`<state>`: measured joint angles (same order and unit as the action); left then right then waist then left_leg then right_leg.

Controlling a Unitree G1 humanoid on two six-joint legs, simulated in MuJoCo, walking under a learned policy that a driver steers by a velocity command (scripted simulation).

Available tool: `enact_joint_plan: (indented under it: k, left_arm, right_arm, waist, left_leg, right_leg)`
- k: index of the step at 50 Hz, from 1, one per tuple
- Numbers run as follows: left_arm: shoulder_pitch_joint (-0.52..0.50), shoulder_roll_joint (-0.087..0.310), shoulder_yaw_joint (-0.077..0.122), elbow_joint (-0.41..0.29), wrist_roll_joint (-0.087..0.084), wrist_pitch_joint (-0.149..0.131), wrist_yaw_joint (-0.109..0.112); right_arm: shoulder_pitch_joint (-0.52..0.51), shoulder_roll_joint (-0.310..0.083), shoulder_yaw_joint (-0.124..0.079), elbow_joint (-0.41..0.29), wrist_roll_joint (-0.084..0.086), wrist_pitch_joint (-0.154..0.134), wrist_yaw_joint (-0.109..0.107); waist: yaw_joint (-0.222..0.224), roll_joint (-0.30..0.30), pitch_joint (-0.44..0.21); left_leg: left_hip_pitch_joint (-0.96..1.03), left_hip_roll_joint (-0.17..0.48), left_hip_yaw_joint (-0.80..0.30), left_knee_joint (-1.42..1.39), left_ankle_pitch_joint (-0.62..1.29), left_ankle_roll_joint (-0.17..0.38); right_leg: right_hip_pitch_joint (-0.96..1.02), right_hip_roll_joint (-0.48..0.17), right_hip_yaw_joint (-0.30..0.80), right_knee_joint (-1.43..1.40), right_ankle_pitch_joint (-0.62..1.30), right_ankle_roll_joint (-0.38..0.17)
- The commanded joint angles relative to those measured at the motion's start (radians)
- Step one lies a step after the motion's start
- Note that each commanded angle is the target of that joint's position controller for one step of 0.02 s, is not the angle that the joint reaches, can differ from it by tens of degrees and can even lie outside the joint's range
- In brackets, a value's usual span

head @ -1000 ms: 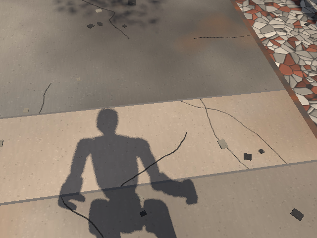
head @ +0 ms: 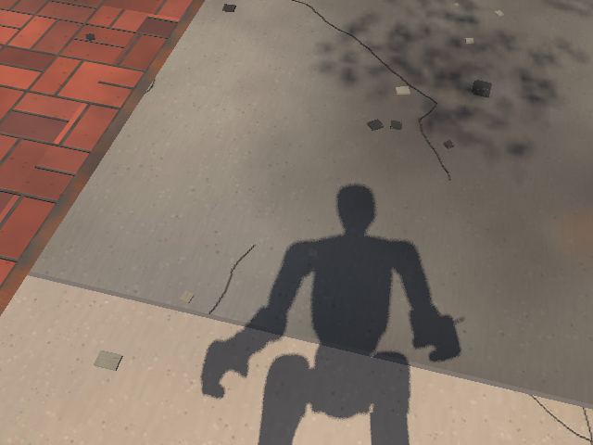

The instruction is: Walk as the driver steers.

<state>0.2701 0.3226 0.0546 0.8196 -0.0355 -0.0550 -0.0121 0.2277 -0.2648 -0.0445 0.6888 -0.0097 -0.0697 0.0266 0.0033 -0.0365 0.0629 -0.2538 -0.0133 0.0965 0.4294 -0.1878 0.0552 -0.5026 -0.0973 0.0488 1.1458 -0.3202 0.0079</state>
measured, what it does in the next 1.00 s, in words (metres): walks ahead, turning right: right foot, then left foot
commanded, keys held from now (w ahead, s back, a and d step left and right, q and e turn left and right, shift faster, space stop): w+e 0.90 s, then w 0.10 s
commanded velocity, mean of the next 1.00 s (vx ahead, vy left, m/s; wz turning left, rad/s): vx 0.50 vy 0.00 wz -0.50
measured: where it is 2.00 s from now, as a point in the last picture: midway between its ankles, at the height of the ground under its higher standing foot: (420, 312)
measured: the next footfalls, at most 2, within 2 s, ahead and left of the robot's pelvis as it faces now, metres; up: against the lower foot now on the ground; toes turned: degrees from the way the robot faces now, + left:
right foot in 0.34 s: +0.35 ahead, -0.16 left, +0.00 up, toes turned -14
left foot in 0.84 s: +0.68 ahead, -0.07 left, +0.00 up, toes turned -33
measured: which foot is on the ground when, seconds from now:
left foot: down 0.00-0.36, up 0.38-0.82, down 0.84-1.00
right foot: up 0.00-0.32, down 0.34-0.84, up 0.86-1.00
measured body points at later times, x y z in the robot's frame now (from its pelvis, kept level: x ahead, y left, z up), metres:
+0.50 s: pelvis +0.28 -0.08 -0.01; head +0.32 -0.10 +0.44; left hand +0.47 +0.16 -0.11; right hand +0.33 -0.38 -0.11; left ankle +0.25 +0.09 -0.65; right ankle +0.31 -0.15 -0.74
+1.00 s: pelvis +0.57 -0.12 +0.00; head +0.59 -0.13 +0.45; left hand +0.81 +0.05 -0.11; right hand +0.52 -0.42 -0.10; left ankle +0.65 -0.05 -0.74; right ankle +0.45 -0.21 -0.65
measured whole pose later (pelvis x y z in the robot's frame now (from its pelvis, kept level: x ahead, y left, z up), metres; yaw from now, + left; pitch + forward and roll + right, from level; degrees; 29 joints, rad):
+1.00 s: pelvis +0.57 -0.12 +0.00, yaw -34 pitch +1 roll +1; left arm 0.29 0.31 0.06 0.70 -0.02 -0.02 0.01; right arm 0.22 -0.27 -0.06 0.74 -0.01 -0.10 0.02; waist -0.01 -0.05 0.02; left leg -0.27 -0.03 0.04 0.43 -0.18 0.03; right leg -0.48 -0.01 0.08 1.17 -0.36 -0.01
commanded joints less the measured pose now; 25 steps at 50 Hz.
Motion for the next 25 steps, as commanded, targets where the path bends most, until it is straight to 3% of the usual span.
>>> enact_joint_plan:
  k: [1,3,7,12,15,16,17,18,19,20,21,22,23,24,25]
  left_arm:
    - [0.047,0.045,0.018,-0.046,0.002,0.018,0.008]
    - [-0.003,0.036,0.017,-0.065,0.006,0.02,0.009]
    - [-0.117,0.004,0.001,-0.102,0.014,0.008,-0.016]
    - [-0.238,0.012,-0.003,-0.176,0.016,0.009,-0.047]
    - [-0.184,0.051,0.019,-0.194,0.015,0.016,-0.055]
    - [-0.086,0.083,0.039,-0.177,0.012,0.02,-0.052]
    - [0.072,0.136,0.071,-0.139,0.009,0.024,-0.04]
    - [0.196,0.231,0.102,-0.116,0.005,0.037,-0.017]
    - [0.127,0.298,0.107,-0.15,0.002,0.026,-0.017]
    - [0.134,0.207,0.079,-0.17,0.008,0.01,-0.026]
    - [0.112,0.159,0.066,-0.164,0.017,-0.004,-0.027]
    - [0.054,0.138,0.059,-0.165,0.015,-0.012,-0.028]
    - [-0.001,0.101,0.049,-0.175,0.016,-0.015,-0.024]
    - [-0.031,0.09,0.042,-0.192,0.028,-0.016,-0.018]
    - [-0.042,0.091,0.043,-0.198,0.03,-0.016,-0.013]
  right_arm:
    - [-0.017,-0.115,-0.04,-0.03,-0.007,-0.043,-0.007]
    - [-0.005,-0.118,-0.045,-0.006,-0.013,-0.047,-0.016]
    - [0.015,-0.151,-0.054,0.022,-0.005,-0.04,-0.031]
    - [0.08,-0.191,-0.073,0.07,0.023,-0.007,-0.038]
    - [0.059,-0.232,-0.085,0.07,0.031,0.018,-0.048]
    - [0.047,-0.239,-0.086,0.066,0.034,0.028,-0.051]
    - [0.035,-0.227,-0.078,0.061,0.038,0.031,-0.054]
    - [0.069,-0.167,-0.054,0.042,0.01,0.021,-0.055]
    - [0.132,-0.057,-0.019,-0.01,0.0,-0.009,-0.043]
    - [0.032,-0.153,-0.032,-0.018,0.03,-0.047,-0.026]
    - [-0.045,-0.174,-0.037,-0.045,0.061,-0.065,-0.019]
    - [-0.057,-0.158,-0.032,-0.045,0.046,-0.074,-0.025]
    - [-0.056,-0.168,-0.039,-0.035,0.016,-0.072,-0.033]
    - [-0.037,-0.17,-0.043,-0.03,0.007,-0.061,-0.031]
    - [-0.024,-0.165,-0.045,-0.028,0.001,-0.051,-0.03]
  waist:
    - [0.013,0.118,-0.061]
    - [0.004,0.104,-0.028]
    - [-0.037,0.084,0.011]
    - [-0.072,0.07,0.053]
    - [-0.015,0.111,-0.022]
    - [0.044,0.116,-0.084]
    - [0.131,0.094,-0.169]
    - [0.16,-0.06,-0.256]
    - [0.043,-0.269,-0.363]
    - [0.119,-0.11,-0.407]
    - [0.115,-0.062,-0.273]
    - [0.063,0.037,-0.17]
    - [0.03,0.04,-0.137]
    - [0.002,0.013,-0.12]
    - [-0.011,0.008,-0.115]
  left_leg:
    - [0.094,0.269,-0.167,-0.285,0.211,0.161]
    - [0.115,0.259,-0.096,-0.301,0.242,0.149]
    - [0.151,0.246,0.02,-0.32,0.25,0.122]
    - [0.32,0.306,0.068,-0.262,0.335,0.103]
    - [0.379,0.306,0.106,-0.08,0.762,0.068]
    - [0.363,0.289,0.122,0.069,0.882,0.052]
    - [0.266,0.246,0.146,0.289,0.845,0.016]
    - [0.011,0.186,0.144,0.61,0.422,-0.035]
    - [-0.4,-0.05,-0.011,0.96,-0.383,-0.097]
    - [-0.501,-0.008,-0.212,1.004,-0.377,-0.068]
    - [-0.546,0.032,-0.204,0.962,-0.297,-0.042]
    - [-0.517,0.079,-0.197,0.861,-0.222,-0.035]
    - [-0.456,0.11,-0.197,0.77,-0.179,-0.041]
    - [-0.393,0.123,-0.2,0.738,-0.148,-0.049]
    - [-0.367,0.124,-0.195,0.7,-0.132,-0.063]
  right_leg:
    - [-0.099,-0.046,0.049,-0.011,0.111,0.021]
    - [-0.155,-0.043,0.065,-0.105,0.203,0.029]
    - [-0.137,-0.024,0.003,-0.36,0.385,0.014]
    - [-0.195,-0.005,-0.057,-0.496,0.304,-0.043]
    - [-0.064,0.077,-0.139,-0.502,0.16,-0.101]
    - [0.065,0.123,-0.165,-0.508,0.129,-0.127]
    - [0.303,0.167,-0.161,-0.569,0.178,-0.166]
    - [0.591,0.023,0.092,-0.594,0.211,-0.229]
    - [0.867,-0.203,0.693,-0.758,-0.012,-0.439]
    - [0.883,-0.231,0.77,-0.868,-0.082,-0.414]
    - [0.782,-0.204,0.629,-0.872,-0.033,-0.37]
    - [0.63,-0.159,0.508,-0.867,0.094,-0.335]
    - [0.526,-0.123,0.42,-0.869,0.212,-0.316]
    - [0.45,-0.098,0.375,-0.886,0.295,-0.312]
    - [0.411,-0.084,0.352,-0.903,0.348,-0.315]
